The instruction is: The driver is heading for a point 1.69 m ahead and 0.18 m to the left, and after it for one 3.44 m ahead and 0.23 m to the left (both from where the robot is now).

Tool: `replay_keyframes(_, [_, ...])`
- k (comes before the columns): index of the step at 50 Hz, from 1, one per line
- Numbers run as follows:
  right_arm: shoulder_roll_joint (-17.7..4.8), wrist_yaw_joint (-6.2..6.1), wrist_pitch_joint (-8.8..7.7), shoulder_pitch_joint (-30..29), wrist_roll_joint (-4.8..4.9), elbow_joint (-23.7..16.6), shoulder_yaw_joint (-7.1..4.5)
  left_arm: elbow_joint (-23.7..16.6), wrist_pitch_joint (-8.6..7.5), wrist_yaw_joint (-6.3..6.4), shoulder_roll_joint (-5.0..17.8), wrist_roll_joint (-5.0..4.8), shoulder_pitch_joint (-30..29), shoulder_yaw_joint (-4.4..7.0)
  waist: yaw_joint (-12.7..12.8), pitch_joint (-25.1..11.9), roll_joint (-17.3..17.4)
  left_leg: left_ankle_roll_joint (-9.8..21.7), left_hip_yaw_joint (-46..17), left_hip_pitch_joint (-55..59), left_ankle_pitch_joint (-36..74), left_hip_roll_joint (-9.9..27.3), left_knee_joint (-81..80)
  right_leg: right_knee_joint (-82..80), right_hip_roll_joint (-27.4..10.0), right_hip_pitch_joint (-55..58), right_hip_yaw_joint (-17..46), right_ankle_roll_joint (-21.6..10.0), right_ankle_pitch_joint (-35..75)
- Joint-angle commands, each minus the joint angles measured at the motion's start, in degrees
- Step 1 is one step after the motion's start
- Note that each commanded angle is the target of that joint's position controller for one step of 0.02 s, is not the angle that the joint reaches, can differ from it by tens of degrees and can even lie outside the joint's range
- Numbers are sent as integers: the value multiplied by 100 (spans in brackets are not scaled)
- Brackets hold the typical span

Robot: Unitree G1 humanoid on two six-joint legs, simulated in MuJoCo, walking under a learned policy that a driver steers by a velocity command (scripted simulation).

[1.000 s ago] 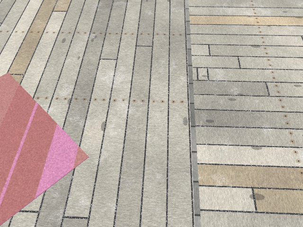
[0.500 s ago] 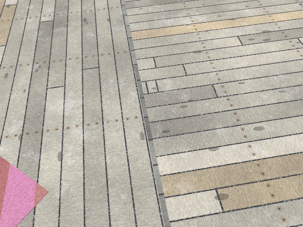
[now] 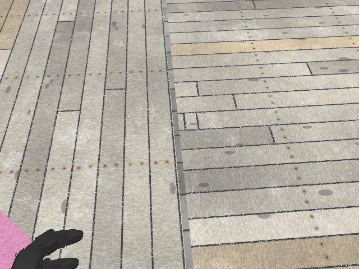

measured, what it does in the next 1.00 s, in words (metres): walks ahead: left foot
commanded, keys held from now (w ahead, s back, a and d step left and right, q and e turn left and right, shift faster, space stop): w+q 0.50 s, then w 0.08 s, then w+e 0.42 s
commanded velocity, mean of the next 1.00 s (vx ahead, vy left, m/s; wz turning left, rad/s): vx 0.49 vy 0.00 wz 0.26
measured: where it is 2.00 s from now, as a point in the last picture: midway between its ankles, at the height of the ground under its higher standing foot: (137, 137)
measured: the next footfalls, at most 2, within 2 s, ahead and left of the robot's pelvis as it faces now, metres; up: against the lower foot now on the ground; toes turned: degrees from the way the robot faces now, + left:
left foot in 0.48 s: +0.39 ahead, +0.17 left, +0.00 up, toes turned +19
right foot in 1.04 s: +0.75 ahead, +0.05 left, +0.00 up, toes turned +11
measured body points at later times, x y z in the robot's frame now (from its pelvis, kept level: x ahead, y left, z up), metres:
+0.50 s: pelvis +0.25 +0.05 -0.01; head +0.30 +0.07 +0.43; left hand +0.17 +0.34 -0.14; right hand +0.56 -0.10 -0.07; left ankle +0.35 +0.16 -0.73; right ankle +0.09 -0.12 -0.71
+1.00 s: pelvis +0.53 +0.11 +0.00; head +0.56 +0.12 +0.45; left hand +0.66 +0.39 -0.09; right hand +0.65 -0.16 -0.12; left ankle +0.35 +0.16 -0.72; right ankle +0.72 +0.04 -0.71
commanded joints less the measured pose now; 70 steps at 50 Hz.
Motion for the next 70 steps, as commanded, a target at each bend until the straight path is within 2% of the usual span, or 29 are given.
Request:
replay_keyframes(1, [-414, -29, -188, 99, 199, -732, -9, 87, 26, 46, 1236, 129, 1920, 434, 928, -1514, -1638, 56, 187, -3845, -372, -40, 3679, -1641, -2538, 4134, 4444, -1304, -3162])
replay_keyframes(2, [-726, -10, -162, -365, 191, -734, -103, 72, 37, 67, 866, 63, 1596, 331, 929, -756, -1124, 90, 307, -4060, 165, 211, 3904, -1620, -2358, 3509, 3494, -1146, -2736])
replay_keyframes(4, [-638, 37, -157, -921, -20, -715, -102, 166, 63, 66, 543, 112, 1377, 249, 870, -138, -520, 111, 397, -3612, 775, 545, 3532, -1573, -1762, 2436, 1823, -881, -431])
replay_keyframes(6, [-465, 92, -90, -910, 64, -787, -95, 247, 25, 94, 542, 148, 1130, 249, 620, -99, -829, 82, 523, -3418, 1138, 706, 3397, -1933, -1635, 2065, 1400, -974, -352])
replay_keyframes(10, [-250, 146, 11, -1384, -17, -987, -20, 469, -67, 102, 655, 53, 1117, 305, 587, 224, -422, -32, 579, -3792, 1539, 733, 2676, -2228, -1695, 1971, 621, -1104, 485])
replay_keyframes(19, [-202, 469, -131, -2806, 6, -1484, 85, 907, 120, 155, 1119, -71, 1551, 389, 959, 448, -268, 292, 1344, -3359, 2730, 457, 331, -1995, -1671, 2684, -758, -746, 1760])
replay_keyframes(21, [-387, 496, -102, -2709, -17, -1550, -4, 937, 204, 183, 1284, -95, 1586, 427, 771, 191, -448, 518, 1653, -2867, 2207, 116, 200, -1362, -1681, 2982, -990, -626, 3564])
replay_keyframes(23, [-774, 460, -36, -1700, -21, -1364, -224, 908, 303, 234, 1432, -132, 1549, 457, 127, -488, -559, 844, 1895, -1446, 1881, -349, 37, 222, -1583, 2879, -1205, -477, 4967])
replay_keyframes(24, [-1068, 368, 20, -699, 3, -1128, -407, 844, 305, 267, 1327, -122, 1526, 401, -404, -958, -389, 1079, 1658, 124, 2126, -406, -238, 1591, -1399, 1982, -1296, -280, 4358])
replay_keyframes(25, [-1582, 244, 71, -317, 37, -1025, -511, 631, 257, 243, 625, 130, 1888, 187, -135, -1431, 886, 1640, -528, 2068, 2031, 914, -248, 3607, -792, -152, -1255, 2, -132])
replay_keyframes(26, [-1700, 287, -46, -443, -1, -1276, -455, 395, 55, 156, 506, 97, 2023, 42, 92, -2524, 1327, 2660, -3755, 3021, 745, 2079, -1311, 5054, 118, -1574, 32, 129, -2868])
replay_keyframes(27, [-1125, 325, -120, -493, -52, -1216, -310, 332, -57, 85, 1100, -144, 1331, 202, -237, -2074, 491, 2226, -3155, 2669, 501, 1904, -1688, 5143, -263, -2080, 562, 64, -2303])
replay_keyframes(28, [-955, 327, -173, -728, -60, -1134, -246, 241, -115, 63, 1051, -238, 1103, 169, -73, -1220, 363, 1976, -2237, 1807, 865, 1711, -1755, 4710, -501, -2146, 419, -24, -1770])
replay_keyframes(29, [-810, 332, -222, -999, -55, -1115, -188, 338, -137, 121, 928, -74, 999, 142, 140, -703, -159, 1679, -1421, 835, 2341, 1396, -1621, 4201, -769, -1705, 373, -39, -1462])
replay_keyframes(30, [-624, 317, -227, -1349, -120, -1138, -116, 405, -77, 141, 882, -6, 1176, 161, 433, -582, -63, 1610, -977, 388, 2658, 1253, -1785, 3862, -934, -1466, 348, 3, -1131])
replay_keyframes(35, [-668, 268, -424, -1397, -169, -797, -93, 572, 248, 146, 614, -9, 1283, 92, 574, -222, 160, 1611, 134, -661, 3461, 1079, -2403, 3102, -1081, -1104, 239, 317, -297])
replay_keyframes(41, [-761, 177, -446, -1145, -205, -456, -82, 370, 183, 35, 395, -78, 388, 14, 145, 174, 207, 1169, 1069, -299, 3031, 948, -2715, 1157, -806, -1202, 178, 216, 1552])
replay_keyframes(46, [-840, 146, -320, -839, -134, -130, -133, 46, 159, -164, 364, -84, -175, -9, -55, 430, 104, 1114, 1288, 807, 3384, 1385, -2458, 430, -629, -1702, 110, -39, 1109])
replay_keyframes(50, [-1074, 27, -139, -984, -102, -125, -209, -88, 200, -260, 592, -38, 228, 106, 337, -97, 394, 832, 1587, 1297, 6398, 1431, -1185, 337, -120, -884, -466, -437, -109])
replay_keyframes(52, [-1024, -71, -73, -1054, -123, -222, -161, 209, 247, -160, 1126, -63, 1776, 401, 1178, -1043, 192, 473, 1937, 255, 6587, 1091, 1091, 51, 80, 1557, -280, -845, 253])
replay_keyframes(53, [-510, -25, -211, -506, -229, -509, 28, 230, 271, -82, 1819, -43, 2362, 589, 1042, -1844, -1005, 60, 1980, -2258, 3571, 297, 3420, 68, -1427, 4014, 2391, -1836, -180])
replay_keyframes(54, [-363, 80, -415, -578, -290, -492, 138, 180, 238, -81, 1530, -94, 2434, 483, 1048, -2542, -1251, -24, 887, -3500, -463, -502, 4465, -902, -2091, 4921, 4714, -2344, -645])
replay_keyframes(55, [-801, 188, -555, -1117, -33, -628, 22, 179, 235, -64, 1145, -52, 2320, 365, 1232, -1981, -853, 98, 433, -4108, -175, -91, 4708, -1098, -1936, 4664, 4030, -2004, -1026])
replay_keyframes(56, [-803, 219, -636, -1472, 41, -766, 52, 140, 234, -43, 1027, -51, 1988, 331, 1122, -1267, -446, 177, 556, -4189, 314, 172, 4325, -1182, -1738, 3830, 3276, -1792, -820])
replay_keyframes(57, [-740, 183, -672, -1688, -115, -817, 57, 84, 250, -33, 977, -47, 1685, 305, 937, -732, 2, 157, 670, -3996, 594, 357, 3748, -1257, -1507, 2960, 2711, -1671, -32])
replay_keyframes(58, [-778, 154, -636, -1611, -184, -844, 16, 9, 254, -10, 889, 6, 1400, 271, 669, -558, -167, 79, 650, -3616, 796, 499, 3349, -1421, -1386, 2286, 2515, -1714, 308])
replay_keyframes(62, [-562, 111, -419, -1412, -259, -777, 61, -42, 252, 94, 898, -15, 1110, 270, 392, -228, -353, -320, 899, -3015, 1220, 503, 2287, -1719, -943, 1037, 1723, -1666, 1153])
replay_keyframes(66, [-304, 123, -447, -2305, -245, -966, 175, 135, 306, 198, 1079, -71, 1413, 338, 751, -155, -462, -443, 970, -2520, 2835, 199, 490, -1601, -568, 704, 1352, -1292, 778])
replay_keyframes(70, [-482, 201, -533, -2769, -130, -1081, 107, 314, 388, 234, 1057, -132, 1775, 343, 912, -207, -584, -345, 774, -2240, 3137, -19, -386, -1231, -723, 1186, 1904, -1117, 235])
